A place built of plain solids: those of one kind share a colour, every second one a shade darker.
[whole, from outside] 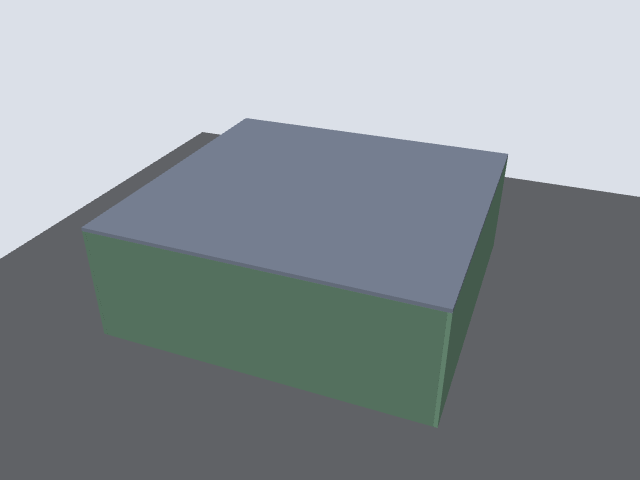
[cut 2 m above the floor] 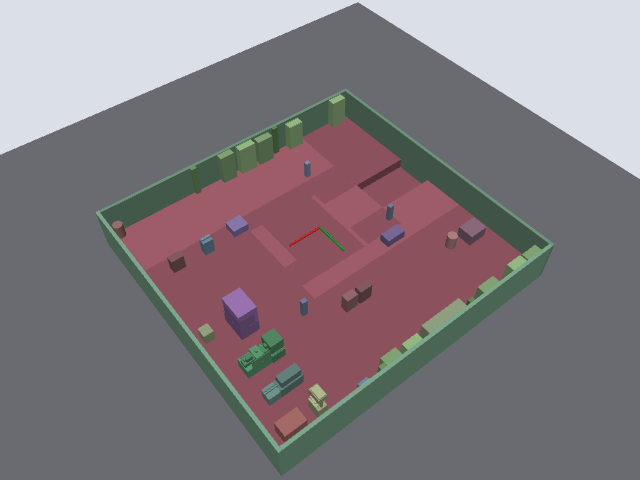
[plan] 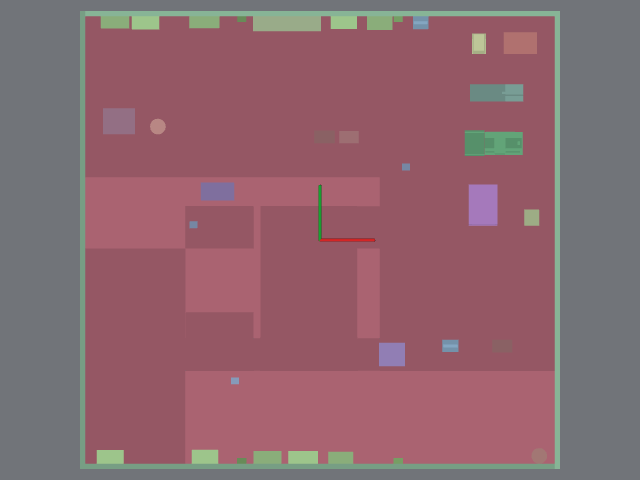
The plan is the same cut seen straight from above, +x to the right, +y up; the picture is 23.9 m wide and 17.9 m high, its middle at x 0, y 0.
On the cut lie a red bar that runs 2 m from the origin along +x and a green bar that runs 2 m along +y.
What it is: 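A machine and fitters' shop under lamps; one hall, a truck gangway, bays of machines, benches and stores, erecting floors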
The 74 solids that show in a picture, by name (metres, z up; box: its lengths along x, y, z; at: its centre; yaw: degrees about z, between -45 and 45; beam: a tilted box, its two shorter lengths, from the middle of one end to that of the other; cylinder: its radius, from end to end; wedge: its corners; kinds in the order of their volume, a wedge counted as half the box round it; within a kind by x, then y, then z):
{
 "floor_1": {"box": [3.73, 5.65, 0.77], "at": [-6.89, -5.52, 0.34]},
 "floor_2": {"box": [3.75, 2.39, 0.14], "at": [-6.89, -1.5, 0.02]},
 "floor_3": {"box": [3.73, 8.66, 0.77], "at": [-6.89, 4.01, 0.34]},
 "floor_4": {"box": [6.28, 1.07, 0.77], "at": [-5.61, 1.81, 0.34]},
 "floor_5": {"box": [6.53, 1.22, 0.77], "at": [-5.49, -4.27, 0.34]},
 "floor_6": {"box": [2.55, 16.69, 0.77], "at": [-3.75, 0.0, 0.34]},
 "floor_7": {"box": [0.26, 9.61, 0.77], "at": [-2.35, -3.54, 0.34]},
 "floor_8": {"box": [3.63, 1.24, 0.77], "at": [-0.41, -4.27, 0.34]},
 "floor_9": {"box": [3.61, 4.93, 0.77], "at": [-0.41, -1.19, 0.34]},
 "floor_10": {"box": [4.72, 1.09, 0.77], "at": [-0.12, 1.81, 0.34]},
 "floor_11": {"box": [17.5, 3.46, 0.77], "at": [0.0, -6.61, 0.34]},
 "floor_12": {"box": [17.5, 0.97, 0.77], "at": [0.0, -3.17, 0.34]},
 "floor_13": {"box": [17.5, 1.59, 0.77], "at": [0.0, 0.48, 0.34]},
 "floor_14": {"box": [17.5, 6.0, 0.77], "at": [0.0, 5.34, 0.34]},
 "floor_15": {"box": [13.77, 2.37, 0.77], "at": [1.86, -1.5, 0.34]},
 "floor_16": {"box": [7.36, 1.22, 0.77], "at": [5.07, -4.27, 0.34]},
 "floor_17": {"box": [6.53, 16.69, 0.77], "at": [5.49, 0.0, 0.34]},
 "wall_1": {"box": [0.2, 17.09, 6.29], "at": [-8.85, 0.0, 3.1]},
 "wall_2": {"box": [17.5, 0.2, 6.29], "at": [0.0, -8.44, 3.1]},
 "wall_3": {"box": [17.5, 0.2, 6.29], "at": [0.0, 8.44, 3.1]},
 "wall_4": {"box": [0.2, 17.09, 6.29], "at": [8.85, 0.0, 3.1]},
 "roof_1": {"box": [17.9, 17.09, 0.2], "at": [0.0, 0.0, 6.34]},
 "cabinet_1": {"box": [1.02, 0.51, 1.95], "at": [-7.82, -8.09, 1.7]},
 "cabinet_2": {"box": [1.07, 0.46, 1.93], "at": [-7.65, 8.12, 1.69]},
 "cabinet_3": {"box": [1.03, 0.5, 1.93], "at": [-6.5, 8.1, 1.69]},
 "cabinet_4": {"box": [1.14, 0.45, 1.96], "at": [-4.31, 8.12, 1.7]},
 "cabinet_5": {"box": [0.99, 0.52, 1.79], "at": [-4.29, -8.08, 1.61]},
 "cabinet_6": {"box": [1.05, 0.48, 1.82], "at": [-1.96, -8.1, 1.63]},
 "cabinet_7": {"box": [1.12, 0.48, 1.93], "at": [-0.63, -8.1, 1.69]},
 "cabinet_8": {"box": [0.94, 0.45, 1.97], "at": [0.78, -8.12, 1.71]},
 "cabinet_9": {"box": [0.98, 0.47, 1.83], "at": [0.89, 8.11, 1.64]},
 "cabinet_10": {"box": [0.95, 0.51, 1.91], "at": [2.23, 8.09, 1.68]},
 "shelving_1": {"box": [2.53, 0.57, 2.04], "at": [-1.23, 8.06, 1.74]},
 "press_1": {"box": [1.07, 1.54, 0.78], "at": [6.08, 1.3, 1.11]},
 "press_2": {"box": [1.07, 1.49, 0.6], "at": [6.08, 1.33, 2.59]},
 "press_3": {"box": [0.67, 0.62, 0.79], "at": [6.08, 1.76, 1.9]},
 "press_4": {"box": [0.2, 1.44, 0.79], "at": [6.52, 1.35, 1.9]},
 "lathe_1": {"box": [0.75, 0.87, 0.05], "at": [5.77, 3.6, 1.37]},
 "lathe_2": {"box": [0.75, 0.8, 0.68], "at": [5.77, 3.6, 1.73]},
 "lathe_3": {"box": [0.75, 0.97, 0.62], "at": [5.77, 3.61, 1.03]},
 "lathe_4": {"box": [0.42, 0.66, 0.14], "at": [6.71, 3.55, 1.65]},
 "lathe_5": {"box": [1.07, 0.03, 0.53], "at": [6.72, 4.02, 1.66]},
 "lathe_6": {"box": [1.39, 0.39, 0.23], "at": [6.83, 3.61, 1.51]},
 "lathe_7": {"box": [1.42, 0.87, 0.67], "at": [6.85, 3.6, 1.06]},
 "lathe_8": {"box": [0.36, 0.27, 0.27], "at": [7.18, 3.61, 1.76]},
 "pier_1": {"box": [0.35, 0.22, 5.52], "at": [-2.92, -8.24, 3.48]},
 "pier_2": {"box": [0.35, 0.22, 5.52], "at": [-2.92, 8.24, 3.48]},
 "pier_3": {"box": [0.35, 0.22, 5.52], "at": [2.92, -8.24, 3.48]},
 "pier_4": {"box": [0.35, 0.22, 5.52], "at": [2.92, 8.24, 3.48]},
 "saw_1": {"box": [1.13, 0.49, 0.47], "at": [6.22, 5.49, 1.64]},
 "saw_2": {"box": [1.31, 0.64, 0.68], "at": [6.25, 5.49, 1.06]},
 "saw_3": {"box": [0.8, 0.08, 0.08], "at": [7.18, 5.49, 1.46]},
 "saw_4": {"box": [0.68, 0.64, 0.62], "at": [7.24, 5.49, 1.03]},
 "trolley_1": {"box": [0.77, 0.47, 1.02], "at": [0.17, 3.85, 1.23]},
 "trolley_2": {"box": [0.73, 0.46, 1.01], "at": [1.08, 3.84, 1.23]},
 "trolley_3": {"box": [0.75, 0.48, 0.95], "at": [6.8, -3.96, 1.2]},
 "swarfbin_1": {"box": [1.25, 0.81, 0.87], "at": [7.47, 7.34, 1.16]},
 "platestack_1": {"box": [1.24, 0.67, 0.52], "at": [-3.82, 1.81, 0.98]},
 "platestack_2": {"box": [0.98, 0.88, 0.49], "at": [2.69, -4.27, 0.97]},
 "stillage_1": {"box": [1.2, 0.98, 0.73], "at": [-7.49, 4.43, 1.09]},
 "pedgrinder_1": {"box": [0.58, 0.48, 1.08], "at": [3.76, 8.1, 1.26]},
 "pedgrinder_2": {"box": [0.52, 0.12, 0.12], "at": [3.76, 8.1, 1.9]},
 "pedgrinder_3": {"box": [0.61, 0.46, 0.98], "at": [4.87, -3.95, 1.21]},
 "pedgrinder_4": {"box": [0.55, 0.12, 0.12], "at": [4.87, -3.95, 1.81]},
 "drum_1": {"cylinder": 0.29, "from": [-6.05, 4.23, 0.72], "to": [-6.05, 4.23, 1.6]},
 "drum_2": {"cylinder": 0.29, "from": [8.18, -8.05, 0.72], "to": [8.18, -8.05, 1.6]},
 "drill_1": {"box": [0.52, 0.56, 0.06], "at": [5.93, 7.22, 1.49]},
 "drill_2": {"box": [0.52, 0.76, 0.74], "at": [5.93, 7.32, 1.09]},
 "drill_3": {"box": [0.48, 0.74, 0.34], "at": [5.93, 7.33, 2.31]},
 "drill_4": {"box": [0.38, 0.62, 0.1], "at": [5.93, 7.37, 2.53]},
 "pendant_1": {"box": [0.3, 0.26, 1.12], "at": [-4.72, 0.57, 1.28]},
 "pendant_2": {"box": [0.3, 0.26, 1.1], "at": [-3.17, -5.25, 1.27]},
 "pendant_3": {"box": [0.3, 0.26, 1.16], "at": [3.21, 2.72, 1.3]},
 "binsmall_1": {"box": [0.56, 0.61, 0.69], "at": [7.9, 0.84, 1.07]}
}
